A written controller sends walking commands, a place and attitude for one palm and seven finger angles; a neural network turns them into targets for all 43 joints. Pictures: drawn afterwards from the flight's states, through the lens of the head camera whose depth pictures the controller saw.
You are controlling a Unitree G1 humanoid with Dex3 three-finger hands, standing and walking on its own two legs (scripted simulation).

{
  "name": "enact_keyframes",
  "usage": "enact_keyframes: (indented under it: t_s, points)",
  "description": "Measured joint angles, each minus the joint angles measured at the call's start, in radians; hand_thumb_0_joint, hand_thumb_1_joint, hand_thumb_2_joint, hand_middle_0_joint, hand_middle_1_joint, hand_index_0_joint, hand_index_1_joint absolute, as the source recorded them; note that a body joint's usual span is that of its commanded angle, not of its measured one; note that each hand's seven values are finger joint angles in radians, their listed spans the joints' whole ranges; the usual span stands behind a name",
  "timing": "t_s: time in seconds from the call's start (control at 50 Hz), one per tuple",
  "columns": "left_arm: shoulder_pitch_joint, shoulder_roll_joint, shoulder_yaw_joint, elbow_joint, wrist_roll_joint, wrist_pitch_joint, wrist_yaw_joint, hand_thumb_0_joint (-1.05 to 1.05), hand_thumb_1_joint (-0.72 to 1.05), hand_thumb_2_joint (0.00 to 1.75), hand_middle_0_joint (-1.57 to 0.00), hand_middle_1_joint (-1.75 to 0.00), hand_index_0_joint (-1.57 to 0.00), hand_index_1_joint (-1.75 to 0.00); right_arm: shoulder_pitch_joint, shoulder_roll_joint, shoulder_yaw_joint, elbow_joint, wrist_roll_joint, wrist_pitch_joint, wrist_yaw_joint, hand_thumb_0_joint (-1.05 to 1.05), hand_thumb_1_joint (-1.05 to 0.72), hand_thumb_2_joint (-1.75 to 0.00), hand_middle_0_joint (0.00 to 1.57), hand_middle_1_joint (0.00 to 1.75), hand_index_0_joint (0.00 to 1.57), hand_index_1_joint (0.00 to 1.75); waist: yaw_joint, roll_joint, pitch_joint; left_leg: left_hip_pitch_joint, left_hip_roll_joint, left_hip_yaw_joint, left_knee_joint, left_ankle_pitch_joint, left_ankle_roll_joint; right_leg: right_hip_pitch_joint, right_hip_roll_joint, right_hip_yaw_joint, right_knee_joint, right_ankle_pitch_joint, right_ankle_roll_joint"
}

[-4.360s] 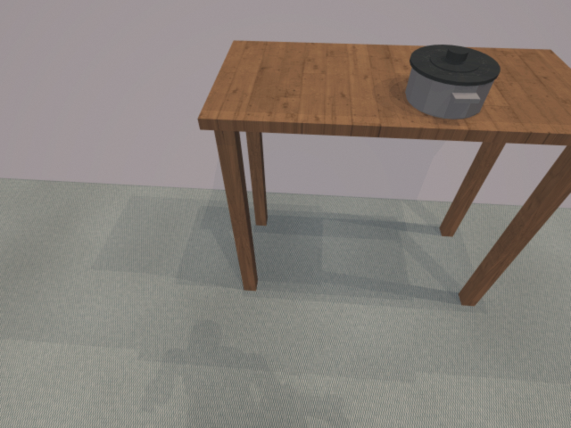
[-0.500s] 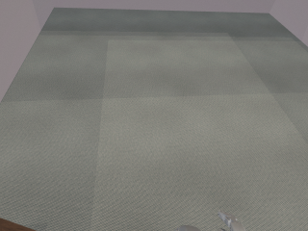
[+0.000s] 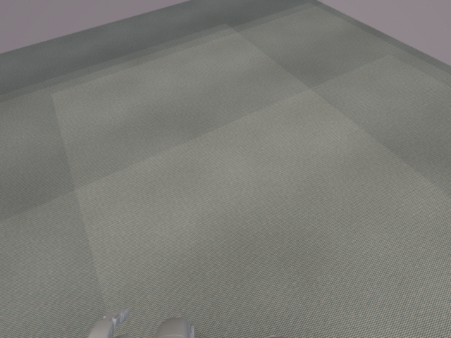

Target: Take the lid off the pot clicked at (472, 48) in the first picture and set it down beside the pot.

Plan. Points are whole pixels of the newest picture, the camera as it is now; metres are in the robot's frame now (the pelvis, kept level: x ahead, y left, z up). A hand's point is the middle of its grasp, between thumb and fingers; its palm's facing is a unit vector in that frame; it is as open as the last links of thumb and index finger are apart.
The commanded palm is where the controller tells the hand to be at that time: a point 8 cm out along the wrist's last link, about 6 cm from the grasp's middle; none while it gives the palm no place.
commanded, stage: walk to a spot facing it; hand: left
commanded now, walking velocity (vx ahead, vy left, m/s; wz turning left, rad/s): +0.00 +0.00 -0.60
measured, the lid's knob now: out of the picture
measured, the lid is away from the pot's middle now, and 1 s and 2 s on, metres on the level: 0.01 0.01 0.01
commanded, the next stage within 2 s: turn to face it in 1.04 s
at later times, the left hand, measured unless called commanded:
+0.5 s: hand out of the picture +0.11 +0.24 -0.16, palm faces -0.25 -0.95 -0.21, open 7.4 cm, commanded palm none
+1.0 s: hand out of the picture +0.14 +0.13 -0.14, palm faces -0.49 -0.84 -0.23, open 7.4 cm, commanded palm none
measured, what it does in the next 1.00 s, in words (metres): steps on the spot, turning right: left foot, then right foot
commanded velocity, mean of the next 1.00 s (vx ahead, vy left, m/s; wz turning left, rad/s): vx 0.08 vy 0.00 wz -0.53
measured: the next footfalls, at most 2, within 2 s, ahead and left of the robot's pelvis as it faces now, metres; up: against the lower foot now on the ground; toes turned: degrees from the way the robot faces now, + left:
left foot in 0.22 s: +0.05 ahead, +0.15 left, +0.00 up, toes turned -4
right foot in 0.66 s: -0.03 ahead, -0.08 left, +0.00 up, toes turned -31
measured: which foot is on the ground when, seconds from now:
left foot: up 0.00-0.20, down 0.22-0.66, up 0.68-1.00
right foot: down 0.00-0.22, up 0.24-0.64, down 0.66-1.00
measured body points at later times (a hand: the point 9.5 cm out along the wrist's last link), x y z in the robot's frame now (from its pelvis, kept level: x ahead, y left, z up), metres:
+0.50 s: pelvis +0.00 +0.05 +0.01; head +0.04 +0.06 +0.45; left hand +0.12 +0.29 -0.15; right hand -0.01 -0.20 -0.12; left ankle +0.02 +0.16 -0.73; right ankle -0.07 -0.08 -0.66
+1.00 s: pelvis -0.01 -0.01 +0.01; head -0.01 -0.04 +0.46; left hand +0.16 +0.17 -0.12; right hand -0.10 -0.27 -0.14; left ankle +0.09 +0.14 -0.65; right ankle -0.06 -0.06 -0.73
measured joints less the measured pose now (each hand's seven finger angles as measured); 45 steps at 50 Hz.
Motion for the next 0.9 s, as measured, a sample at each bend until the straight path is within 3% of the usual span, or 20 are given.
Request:
enact_keyframes:
  t_s: [0.18, 0.24, 0.3, 0.38, 0.44, 0.5, 0.6, 0.66, 0.7, 0.74, 0.8, 0.9]
  points:
    - [0.030, -0.006, 0.004, 0.002, 0.007, 0.015, -0.007, 0.01, 0.90, 0.90, -0.21, -0.30, -0.21, -0.30, -0.046, 0.040, 0.015, -0.034, 0.013, -0.020, -0.005, 0.00, -0.91, -0.90, 0.20, 0.30, 0.20, 0.30, 0.044, -0.042, -0.021, 0.134, -0.081, -0.007, -0.374, -0.035, 0.019, -0.033, 0.039, 0.102, -0.014, 0.033, 0.032]
    - [0.043, 0.011, 0.017, 0.006, -0.002, 0.031, -0.008, 0.01, 0.90, 0.90, -0.21, -0.30, -0.21, -0.30, -0.040, 0.053, 0.021, -0.045, 0.014, -0.043, -0.011, 0.00, -0.91, -0.90, 0.20, 0.30, 0.20, 0.30, 0.045, -0.070, -0.028, 0.207, -0.101, 0.011, -0.545, 0.068, 0.064, -0.076, 0.054, 0.134, 0.055, -0.021, 0.059]
    - [0.059, 0.031, 0.035, 0.017, 0.006, 0.045, -0.018, 0.01, 0.90, 0.90, -0.21, -0.30, -0.21, -0.30, -0.024, 0.068, 0.035, -0.049, 0.006, -0.039, -0.010, 0.00, -0.91, -0.90, 0.20, 0.30, 0.21, 0.30, 0.050, -0.092, -0.024, 0.229, -0.087, 0.051, -0.555, 0.062, 0.105, -0.155, 0.051, 0.102, 0.331, -0.187, 0.102]
    - [0.092, 0.050, 0.052, 0.034, 0.011, 0.046, -0.034, 0.01, 0.91, 0.90, -0.20, -0.30, -0.20, -0.30, -0.008, 0.075, 0.039, -0.041, 0.002, -0.038, -0.018, 0.00, -0.90, -0.90, 0.21, 0.30, 0.21, 0.30, 0.057, -0.089, -0.026, 0.277, -0.061, 0.101, -0.627, 0.085, 0.109, -0.200, 0.011, 0.060, 0.598, -0.170, 0.141]
    - [0.107, 0.055, 0.052, 0.049, 0.007, 0.052, -0.034, 0.01, 0.91, 0.90, -0.20, -0.30, -0.20, -0.30, -0.003, 0.075, 0.033, -0.038, 0.002, -0.048, -0.018, 0.00, -0.90, -0.90, 0.21, 0.30, 0.21, 0.30, 0.055, -0.076, -0.018, 0.297, -0.041, 0.137, -0.646, 0.090, 0.108, -0.170, -0.024, 0.040, 0.598, -0.189, 0.158]
    - [0.102, 0.053, 0.048, 0.060, 0.005, 0.060, -0.033, 0.01, 0.91, 0.90, -0.20, -0.30, -0.20, -0.30, 0.004, 0.072, 0.026, -0.032, 0.002, -0.052, -0.014, 0.00, -0.90, -0.90, 0.21, 0.30, 0.21, 0.30, 0.048, -0.063, -0.007, 0.307, -0.021, 0.174, -0.639, 0.082, 0.102, -0.120, -0.054, 0.012, 0.501, -0.225, 0.163]
    - [0.064, 0.036, 0.036, 0.056, 0.003, 0.056, -0.033, 0.01, 0.91, 0.90, -0.20, -0.30, -0.20, -0.30, 0.015, 0.051, 0.010, -0.010, -0.001, -0.045, -0.003, 0.00, -0.90, -0.90, 0.21, 0.30, 0.21, 0.30, 0.028, -0.034, 0.011, 0.299, 0.019, 0.236, -0.581, 0.050, 0.078, -0.032, -0.065, -0.036, 0.295, -0.251, 0.144]
    - [0.041, 0.026, 0.026, 0.036, 0.003, 0.034, -0.033, 0.01, 0.91, 0.90, -0.20, -0.30, -0.20, -0.30, 0.033, 0.028, -0.002, 0.002, 0.002, -0.037, 0.003, 0.00, -0.90, -0.90, 0.21, 0.30, 0.21, 0.30, 0.020, -0.012, 0.010, 0.274, 0.050, 0.265, -0.500, 0.011, 0.052, 0.051, -0.052, -0.062, 0.104, -0.149, 0.114]
    - [0.025, 0.012, 0.017, 0.028, 0.006, 0.007, -0.024, 0.01, 0.91, 0.90, -0.20, -0.30, -0.20, -0.30, 0.032, 0.005, -0.011, 0.016, 0.007, -0.017, 0.003, 0.00, -0.90, -0.90, 0.21, 0.30, 0.21, 0.30, 0.018, 0.024, 0.015, 0.209, 0.067, 0.198, -0.346, -0.084, 0.035, 0.045, -0.022, -0.065, 0.106, -0.147, 0.046]
    - [0.020, 0.003, 0.010, 0.018, 0.001, -0.007, -0.013, 0.01, 0.91, 0.90, -0.20, -0.30, -0.20, -0.30, 0.026, -0.006, -0.014, 0.025, 0.008, 0.007, -0.004, 0.00, -0.91, -0.90, 0.21, 0.30, 0.21, 0.30, 0.012, 0.029, 0.015, 0.126, 0.027, 0.097, -0.161, -0.156, 0.030, 0.044, -0.015, -0.055, 0.108, -0.150, 0.008]
    - [0.037, -0.005, 0.009, 0.015, -0.006, -0.013, -0.001, 0.01, 0.91, 0.90, -0.20, -0.30, -0.20, -0.30, 0.009, -0.010, -0.014, 0.031, 0.002, 0.016, 0.002, 0.01, -0.91, -0.90, 0.20, 0.30, 0.20, 0.30, 0.020, 0.018, 0.004, 0.046, 0.000, 0.027, -0.012, -0.073, 0.017, 0.077, 0.000, -0.022, 0.031, -0.106, -0.003]
    - [0.091, -0.014, 0.000, 0.035, -0.007, -0.026, -0.008, 0.01, 0.90, 0.90, -0.20, -0.30, -0.20, -0.30, -0.011, -0.010, -0.016, 0.017, -0.008, -0.003, 0.016, 0.01, -0.91, -0.90, 0.20, 0.30, 0.20, 0.30, 0.023, 0.002, -0.028, -0.010, -0.004, -0.018, -0.009, 0.064, -0.002, 0.128, 0.028, 0.029, -0.086, -0.045, -0.015]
